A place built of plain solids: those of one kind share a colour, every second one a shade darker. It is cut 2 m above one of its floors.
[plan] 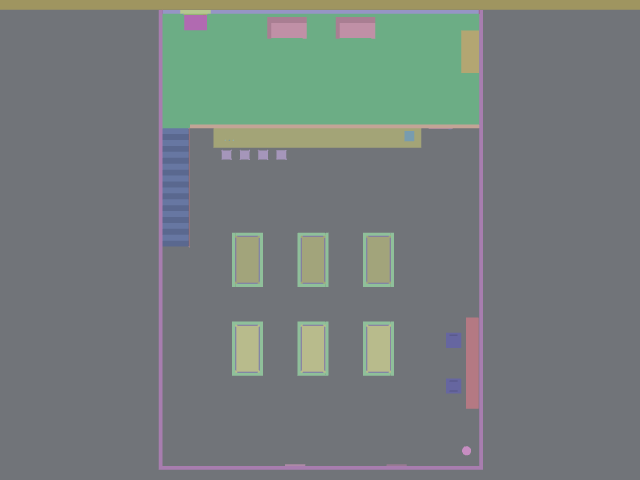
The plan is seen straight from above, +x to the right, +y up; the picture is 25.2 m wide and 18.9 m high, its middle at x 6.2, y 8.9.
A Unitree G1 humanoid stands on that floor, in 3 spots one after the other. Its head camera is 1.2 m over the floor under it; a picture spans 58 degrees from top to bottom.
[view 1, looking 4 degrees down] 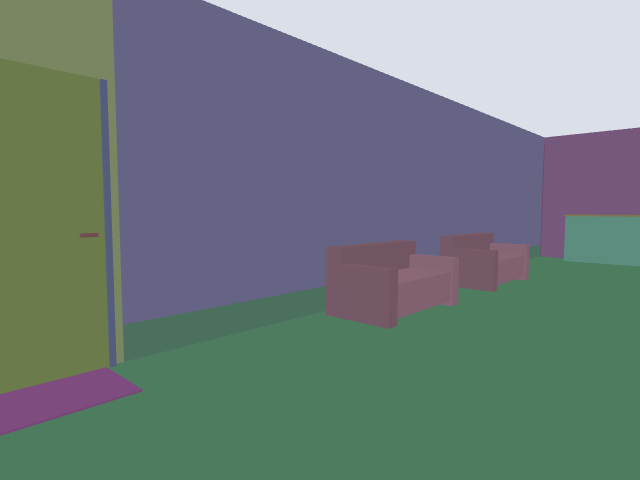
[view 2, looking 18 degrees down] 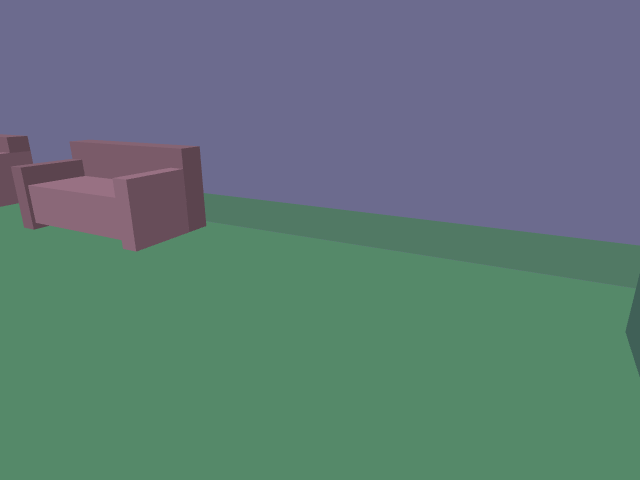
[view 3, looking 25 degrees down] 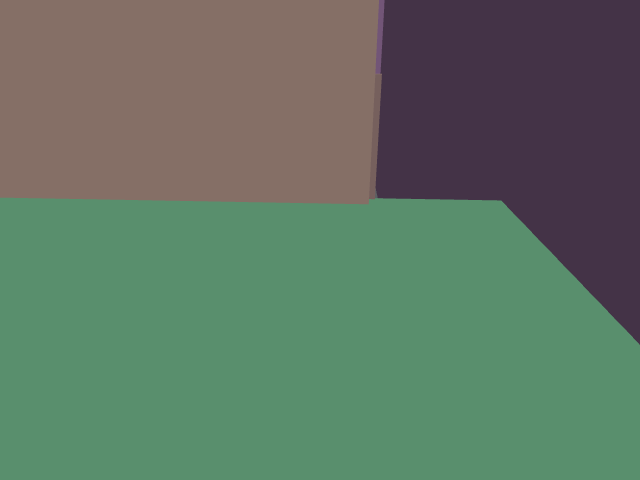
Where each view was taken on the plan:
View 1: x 0.51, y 14.40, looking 43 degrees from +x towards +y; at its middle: window_wall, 5.01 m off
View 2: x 11.27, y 14.50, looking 117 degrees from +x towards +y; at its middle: upper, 3.88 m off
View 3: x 1.30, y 16.71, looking -87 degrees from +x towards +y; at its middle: upper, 2.84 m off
